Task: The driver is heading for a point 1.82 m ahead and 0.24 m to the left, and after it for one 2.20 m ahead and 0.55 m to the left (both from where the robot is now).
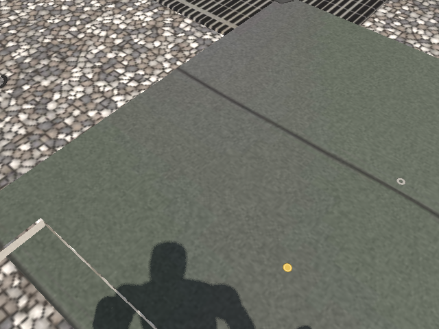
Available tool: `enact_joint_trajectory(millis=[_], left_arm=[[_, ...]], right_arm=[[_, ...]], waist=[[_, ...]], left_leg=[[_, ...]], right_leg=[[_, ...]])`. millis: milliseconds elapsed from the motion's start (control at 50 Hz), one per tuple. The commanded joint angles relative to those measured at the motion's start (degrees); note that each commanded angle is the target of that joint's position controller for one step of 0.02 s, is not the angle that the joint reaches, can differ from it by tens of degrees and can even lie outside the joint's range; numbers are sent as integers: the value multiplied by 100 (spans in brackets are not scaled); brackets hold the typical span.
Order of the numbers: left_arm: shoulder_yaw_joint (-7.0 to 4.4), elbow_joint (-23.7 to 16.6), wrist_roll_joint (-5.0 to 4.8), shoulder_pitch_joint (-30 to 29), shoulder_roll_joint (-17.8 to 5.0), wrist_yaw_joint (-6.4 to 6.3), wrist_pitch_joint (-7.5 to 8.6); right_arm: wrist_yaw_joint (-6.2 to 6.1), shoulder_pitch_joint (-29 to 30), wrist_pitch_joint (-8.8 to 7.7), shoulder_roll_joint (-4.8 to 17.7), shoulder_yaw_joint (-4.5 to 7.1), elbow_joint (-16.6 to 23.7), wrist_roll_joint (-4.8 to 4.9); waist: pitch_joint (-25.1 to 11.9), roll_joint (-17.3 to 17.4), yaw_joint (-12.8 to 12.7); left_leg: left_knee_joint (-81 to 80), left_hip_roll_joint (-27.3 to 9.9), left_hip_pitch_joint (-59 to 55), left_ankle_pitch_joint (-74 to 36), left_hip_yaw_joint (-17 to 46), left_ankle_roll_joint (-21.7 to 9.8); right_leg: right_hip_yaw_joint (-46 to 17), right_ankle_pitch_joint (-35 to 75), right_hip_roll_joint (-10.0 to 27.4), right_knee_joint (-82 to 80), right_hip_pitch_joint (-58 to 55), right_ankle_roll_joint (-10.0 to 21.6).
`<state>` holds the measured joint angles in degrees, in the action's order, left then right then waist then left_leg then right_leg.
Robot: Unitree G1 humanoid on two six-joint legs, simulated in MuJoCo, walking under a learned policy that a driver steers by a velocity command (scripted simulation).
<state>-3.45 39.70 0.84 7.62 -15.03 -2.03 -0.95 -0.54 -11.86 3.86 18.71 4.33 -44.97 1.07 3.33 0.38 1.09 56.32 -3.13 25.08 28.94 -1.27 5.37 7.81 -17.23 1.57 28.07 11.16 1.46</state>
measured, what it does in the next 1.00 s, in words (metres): climbs, turning left: left foot, then right foot 0.05 m higher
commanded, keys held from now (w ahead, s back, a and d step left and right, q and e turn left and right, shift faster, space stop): w+q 0.50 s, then w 0.12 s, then w+e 0.38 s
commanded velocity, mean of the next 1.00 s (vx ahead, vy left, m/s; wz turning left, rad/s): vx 0.40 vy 0.00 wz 0.27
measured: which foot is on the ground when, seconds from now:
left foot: up 0.00-0.12, down 0.14-0.60, up 0.62-1.00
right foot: down 0.00-0.14, up 0.16-0.56, down 0.58-1.00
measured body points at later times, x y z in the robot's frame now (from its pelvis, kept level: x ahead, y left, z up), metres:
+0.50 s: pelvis +0.15 +0.08 +0.01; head +0.17 +0.12 +0.46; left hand +0.31 +0.36 -0.08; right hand +0.23 -0.19 -0.10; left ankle -0.01 +0.13 -0.74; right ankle +0.35 -0.03 -0.66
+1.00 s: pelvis +0.39 +0.19 +0.04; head +0.41 +0.21 +0.49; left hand +0.31 +0.46 -0.09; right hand +0.69 +0.05 -0.02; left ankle +0.47 +0.36 -0.69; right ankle +0.38 +0.02 -0.69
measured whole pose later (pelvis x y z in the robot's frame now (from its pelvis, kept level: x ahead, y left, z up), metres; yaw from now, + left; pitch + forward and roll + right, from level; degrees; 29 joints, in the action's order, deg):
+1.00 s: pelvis +0.39 +0.19 +0.04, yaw +16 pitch +2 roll -3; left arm -4.9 44.1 -1.9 24.8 -15.9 -1.6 3.5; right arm 2.1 -2.8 -5.0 14.5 0.6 -36.0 1.1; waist 0.1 2.0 -6.4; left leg 30.1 -3.6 27.9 -0.3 7.1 2.0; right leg -4.3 -22.6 -2.1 31.7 11.6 -0.6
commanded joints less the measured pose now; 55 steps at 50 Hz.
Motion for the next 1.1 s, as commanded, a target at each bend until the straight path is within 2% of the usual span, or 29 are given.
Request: enact_joint_trajectory(millis=[20, 80, 120, 140, 160, 180, 200, 240, 280, 340, 400, 480, 540, 580, 600, 620, 640, 660, 680, 700, 720, 760, 860, 940, 1020, 1040, 1060, 1080, 1100], left_arm=[[-297, -325, -51, -98, -982, -5, 85], [-343, -215, -189, -22, -1182, 92, 160], [-274, -114, -229, -40, -920, 161, 192], [-155, -154, -112, -124, -545, 208, 229], [-48, -776, -31, -770, -282, 186, 340], [-135, -766, -247, -988, -671, 216, 492], [-176, -726, -376, -877, -829, 288, 593], [-244, -448, -130, -520, -980, 265, 690], [-249, -332, -34, -353, -876, 297, 684], [-164, -399, -39, -446, -577, 305, 615], [57, -719, -47, -1138, -153, 332, 644], [69, -943, -119, -1643, -275, 445, 774], [-17, -854, -141, -1056, -452, 458, 831], [-210, -575, -106, 258, -864, 381, 794], [-308, -394, 34, 1267, -1217, 323, 757], [-398, -193, 162, 1810, -1558, 374, 761], [-243, -232, 33, 1463, -974, 341, 798], [-162, -201, -97, 995, -713, 278, 770], [-135, -135, -155, 871, -581, 242, 738], [-124, -57, -109, 814, -535, 241, 748], [-98, -48, -44, 746, -439, 235, 778], [-95, -28, -136, 697, -438, 234, 803], [-244, 52, -287, 845, -841, 103, 702], [-356, 4, -326, 1213, -1004, 28, 591], [-341, -35, -173, 1476, -813, -9, 355], [-228, 8, -125, 1600, -477, 34, 318], [-46, 34, -75, 1917, 149, 106, 327], [94, 55, 14, 2029, 523, 106, 422], [37, -268, -452, 2825, 92, 120, 573]], right_arm=[[121, 383, -68, 199, -29, 615, 40], [211, 129, -124, 328, 6, 661, 63], [164, -727, -183, 468, 117, 294, 65], [109, -1369, -232, 829, 271, 129, 121], [116, -1642, -412, 1746, 448, 314, 40], [189, -1443, -614, 1288, 297, 454, -80], [176, -1148, -721, 988, 190, 471, -99], [123, -688, -764, 618, 67, 597, 10], [58, -713, -718, 568, 25, 681, -86], [-11, -1105, -681, 565, 41, 638, -34], [-82, -1302, -547, 496, 26, 585, -3], [-89, -1674, -556, 599, 41, 497, 11], [-104, -1415, -499, 639, 14, 543, 11], [-136, -1076, -522, 633, -15, 593, 18], [-154, -988, -550, 354, -78, 770, -9], [-143, -1456, -612, -127, -201, 871, 62], [-57, -1233, -696, 286, -104, 852, 61], [23, -870, -739, 438, -40, 891, 133], [72, -511, -780, 339, -102, 993, 60], [106, -329, -821, 238, -102, 1047, -41], [123, -347, -827, 206, -91, 1039, -63], [141, -452, -825, 44, -140, 998, -55], [164, 408, -937, -219, -315, 1119, -164], [246, 792, -932, 44, -221, 1155, -3], [257, 260, -939, 185, -21, 917, 62], [233, -417, -938, 247, 66, 725, 43], [192, -1187, -943, 569, 153, 616, -121], [225, -1518, -899, 688, 77, 590, -151], [331, -1919, -870, 1449, 362, 301, -157]], waist=[[-586, -680, -268], [-514, -713, -106], [-512, -407, 243], [-565, 561, 466], [-503, 2083, 577], [-468, 975, 669], [-74, 868, 402], [205, 290, 85], [27, 551, 8], [-57, 351, 47], [161, 460, 262], [121, 742, 399], [-373, 1188, -79], [-1263, 1271, -880], [-2063, 642, -1206], [-2910, -1487, -918], [-2245, -1649, -806], [-1198, -1070, -614], [-730, -422, -482], [-389, -185, -282], [-382, -232, -104], [-357, -417, 84], [-357, -398, -110], [-391, -477, -295], [-446, -311, -87], [-699, -35, 231], [-1221, 1013, 428], [-917, 1707, 256], [-1869, 2679, -56]], left_leg=[[-767, -188, 2, -341, -92, -123], [-1761, 28, -688, -569, -444, -515], [-2581, 442, -1962, -899, -722, -797], [-3077, -87, -2844, -808, 347, -1176], [-4248, -1676, -3320, 270, 4128, -2479], [-4751, -2065, -3285, 647, 4662, -2852], [-4720, -1963, -3097, 518, 4151, -2630], [-4538, -1362, -2711, -657, 2864, -2106], [-4601, -959, -2516, -1686, 2197, -1937], [-4527, -814, -2637, -2964, 1741, -1913], [-4583, -645, -2389, -3277, 1520, -1798], [-4503, -801, -2254, -3739, 1684, -1847], [-3911, -858, -2322, -5870, 1586, -1631], [-2437, -555, -1963, -7751, 1253, -1296], [-882, -135, -747, -6561, 1102, -1029], [1115, 858, 592, -1614, 1309, -723], [1939, 905, 1195, -329, 1706, -735], [2124, 637, 1520, -493, 1534, -770], [1937, 376, 1521, -719, 1156, -826], [1607, 131, 1400, -908, 997, -856], [1414, -28, 1080, -1031, 976, -872], [926, -126, 929, -1037, 842, -805], [-1458, -50, 79, -2551, 506, -376], [-2398, -4, -391, -3272, 776, -240], [-3076, 9, -1237, -2698, 562, -490], [-2996, -53, -2144, -2329, 434, -557], [-2822, -1053, -3386, -1746, 1641, -802], [-2130, -1554, -3251, -5098, 2273, -708], [-3672, -2657, -3930, -2597, 4893, -1787]], right_leg=[[-1017, 1005, 1627, -1053, -468, 1128], [-984, -514, 1695, -1050, -152, 935], [-462, -1087, 1370, -172, 627, 564], [154, -1130, 914, 1608, 1538, 157], [-4, -2109, -301, 3712, 3710, -345], [-1109, -1965, -96, 4569, 4241, -259], [-1208, -1344, 119, 4676, 4487, -100], [-1180, -140, 405, 3949, 4135, -80], [-1008, 511, 323, 3839, 3603, -224], [-886, 793, 218, 3631, 3781, -384], [-603, 721, 61, 2594, 3821, -452], [-311, 738, -186, 2061, 3329, -290], [-115, 496, -500, 1649, 2086, 32], [-261, 842, -546, 1099, 35, 473], [-1587, 129, 348, 957, -1707, 950], [-4807, -1405, 1738, -240, -2760, 1728], [-5906, -1826, 1902, -1148, -2280, 1725], [-5020, -1964, 1796, -1142, -1373, 1631], [-4331, -1545, 1515, -1127, -756, 1488], [-3799, -820, 1333, -1190, -146, 1402], [-3456, -390, 1156, -1299, 247, 1338], [-3012, 122, 1001, -1603, 447, 1410], [-1786, 1033, 554, -1506, 937, 1194], [-2203, -87, 762, -808, 916, 975], [-2504, -1032, 562, 611, 976, 657], [-2199, -1456, 222, 1710, 1489, 448], [-1635, -2189, -251, 4225, 2672, 70], [-1614, -2582, -378, 6415, 3665, -85], [-1643, -1686, -428, 6987, 4548, -173]])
